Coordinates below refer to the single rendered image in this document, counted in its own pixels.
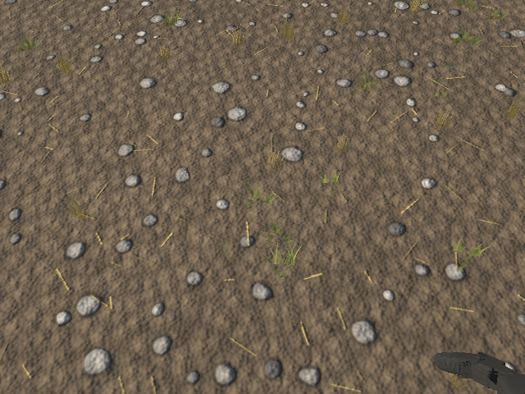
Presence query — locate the robot right hand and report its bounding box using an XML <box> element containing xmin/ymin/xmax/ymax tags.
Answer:
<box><xmin>434</xmin><ymin>351</ymin><xmax>525</xmax><ymax>394</ymax></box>

